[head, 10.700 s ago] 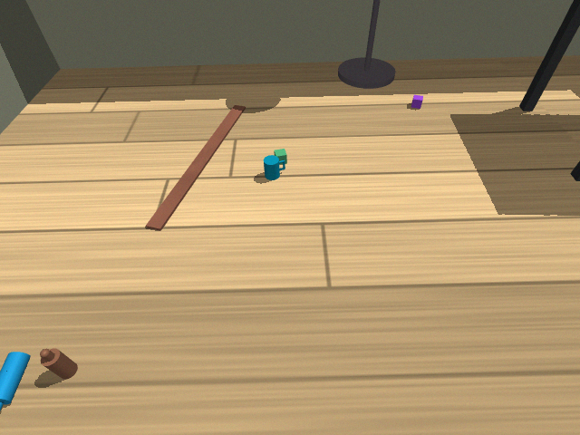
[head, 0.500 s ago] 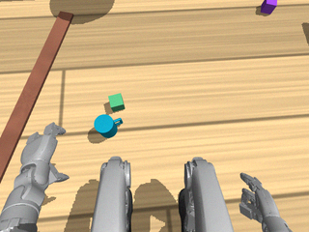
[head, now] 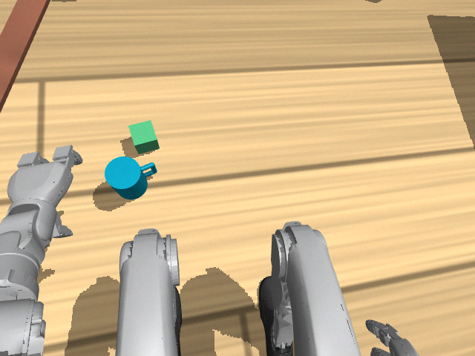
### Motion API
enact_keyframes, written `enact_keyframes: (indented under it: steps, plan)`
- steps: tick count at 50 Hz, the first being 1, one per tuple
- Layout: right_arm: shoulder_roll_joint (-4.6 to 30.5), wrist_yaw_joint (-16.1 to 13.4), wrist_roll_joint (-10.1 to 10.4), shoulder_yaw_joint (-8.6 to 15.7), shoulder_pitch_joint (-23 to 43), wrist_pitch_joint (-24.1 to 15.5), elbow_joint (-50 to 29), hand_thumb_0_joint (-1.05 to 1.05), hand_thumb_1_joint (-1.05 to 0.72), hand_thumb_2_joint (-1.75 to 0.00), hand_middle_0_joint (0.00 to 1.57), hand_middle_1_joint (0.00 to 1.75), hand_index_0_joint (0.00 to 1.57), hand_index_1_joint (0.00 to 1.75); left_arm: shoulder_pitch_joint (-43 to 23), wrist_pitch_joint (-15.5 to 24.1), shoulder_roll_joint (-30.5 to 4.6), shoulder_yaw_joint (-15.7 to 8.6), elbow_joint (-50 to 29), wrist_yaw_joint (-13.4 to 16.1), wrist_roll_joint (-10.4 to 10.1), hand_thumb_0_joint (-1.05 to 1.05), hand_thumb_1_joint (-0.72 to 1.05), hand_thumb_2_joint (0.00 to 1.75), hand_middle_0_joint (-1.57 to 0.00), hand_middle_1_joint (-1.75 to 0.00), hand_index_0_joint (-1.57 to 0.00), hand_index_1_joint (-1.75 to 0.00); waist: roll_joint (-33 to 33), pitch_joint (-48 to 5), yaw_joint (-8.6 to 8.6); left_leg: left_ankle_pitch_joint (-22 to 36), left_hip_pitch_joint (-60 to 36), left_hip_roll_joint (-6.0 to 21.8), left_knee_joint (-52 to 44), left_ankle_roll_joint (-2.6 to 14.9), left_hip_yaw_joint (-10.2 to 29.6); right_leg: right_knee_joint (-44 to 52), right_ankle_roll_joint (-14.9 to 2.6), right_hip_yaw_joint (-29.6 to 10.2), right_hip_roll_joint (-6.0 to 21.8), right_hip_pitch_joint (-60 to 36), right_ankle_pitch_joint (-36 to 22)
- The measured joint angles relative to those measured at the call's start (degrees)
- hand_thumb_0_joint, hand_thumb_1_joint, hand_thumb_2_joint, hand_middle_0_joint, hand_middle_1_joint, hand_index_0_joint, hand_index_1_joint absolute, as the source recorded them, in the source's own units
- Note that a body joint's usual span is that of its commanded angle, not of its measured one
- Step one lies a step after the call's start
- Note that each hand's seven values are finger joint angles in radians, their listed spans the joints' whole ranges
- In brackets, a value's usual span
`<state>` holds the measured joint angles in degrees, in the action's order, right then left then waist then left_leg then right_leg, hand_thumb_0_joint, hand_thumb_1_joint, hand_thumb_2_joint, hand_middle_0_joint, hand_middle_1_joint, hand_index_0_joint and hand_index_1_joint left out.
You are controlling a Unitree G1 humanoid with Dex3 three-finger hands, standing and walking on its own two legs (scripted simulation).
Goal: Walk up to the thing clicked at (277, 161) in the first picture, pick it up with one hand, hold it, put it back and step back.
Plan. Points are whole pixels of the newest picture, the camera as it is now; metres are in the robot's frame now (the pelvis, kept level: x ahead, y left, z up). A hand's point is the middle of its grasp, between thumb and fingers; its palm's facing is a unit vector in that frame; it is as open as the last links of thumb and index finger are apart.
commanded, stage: rise first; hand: left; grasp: from above
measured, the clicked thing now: (134, 176) +0.50 +0.23 -0.33
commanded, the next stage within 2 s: approach in 0.80 s
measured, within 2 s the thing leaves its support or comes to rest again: neither
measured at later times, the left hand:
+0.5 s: hand (76, 190) +0.42 +0.30 -0.19, palm faces -0.45 -0.06 -0.89, open 14.1 cm
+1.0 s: hand (85, 186) +0.43 +0.30 -0.21, palm faces -0.45 -0.05 -0.89, open 14.1 cm
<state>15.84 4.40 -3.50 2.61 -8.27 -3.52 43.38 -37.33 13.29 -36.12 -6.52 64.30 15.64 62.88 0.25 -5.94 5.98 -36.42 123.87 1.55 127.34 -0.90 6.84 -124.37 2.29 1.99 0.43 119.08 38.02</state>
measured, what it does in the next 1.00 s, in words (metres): stands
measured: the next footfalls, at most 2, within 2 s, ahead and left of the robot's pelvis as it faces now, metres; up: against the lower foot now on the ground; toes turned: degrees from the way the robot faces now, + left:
none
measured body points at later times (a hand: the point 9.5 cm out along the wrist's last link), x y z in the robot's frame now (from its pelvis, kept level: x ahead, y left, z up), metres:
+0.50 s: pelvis +0.01 +0.00 -0.03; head +0.23 +0.05 +0.36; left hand +0.44 +0.30 -0.14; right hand +0.09 -0.28 -0.15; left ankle +0.10 +0.13 -0.35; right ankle +0.10 -0.14 -0.35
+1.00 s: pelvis +0.01 +0.00 -0.04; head +0.24 +0.05 +0.34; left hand +0.45 +0.30 -0.16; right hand +0.09 -0.28 -0.16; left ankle +0.10 +0.13 -0.35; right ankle +0.10 -0.14 -0.35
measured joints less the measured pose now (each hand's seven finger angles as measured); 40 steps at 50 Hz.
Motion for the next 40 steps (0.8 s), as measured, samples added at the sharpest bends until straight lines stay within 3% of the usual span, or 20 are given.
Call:
enact_keyframes:
  steps: [5,18,28,40]
  plan:
    - [-0.31,0.59,-0.86,-0.06,1.03,0.28,0.01,0.01,-0.9,-0.9,0.2,0.3,0.2,0.3,-2.68,-1.02,-0.31,0.44,3.02,2.45,2.83,0.0,-0.56,1.04,-0.08,-0.98,-0.06,-1.0,0.12,0.42,0.82,0.09,1.71,-0.23,1.56,0.27,0.07,-1.37,0.18,-0.06,0.05,1.36,0.07]
    - [-1.43,1.88,-2.38,-1.34,1.78,0.56,0.15,0.0,-0.91,-0.9,0.2,0.3,0.2,0.3,-6.63,-1.08,-0.96,1.01,8.09,4.76,6.59,0.0,-0.53,1.0,-0.09,-0.98,-0.09,-0.99,0.12,0.93,1.83,-0.66,4.04,-0.01,4.05,0.14,0.37,-3.82,0.47,-0.13,-0.43,3.95,0.53]
    - [-1.26,2.44,-3.34,-1.31,1.37,0.91,0.77,0.0,-0.91,-0.9,0.2,0.3,0.2,0.3,-7.62,0.61,-2.2,-0.12,9.36,6.25,8.58,0.0,-0.52,0.99,-0.09,-1.0,-0.09,-1.01,0.4,1.81,2.36,-1.33,5.58,0.08,5.92,-0.38,0.8,-5.78,0.25,0.02,-0.73,5.8,1.0]
    - [-0.98,2.54,-4.13,-1.04,1.82,0.75,1.23,0.0,-0.91,-0.9,0.2,0.3,0.2,0.3,-8.62,0.5,-2.5,-0.95,11.22,8.21,8.93,0.0,-0.53,1.0,-0.08,-1.02,-0.08,-1.02,0.68,2.03,2.89,-1.98,6.55,0.16,7.21,-0.67,1.14,-7.04,0.18,0.15,-0.97,6.98,1.44]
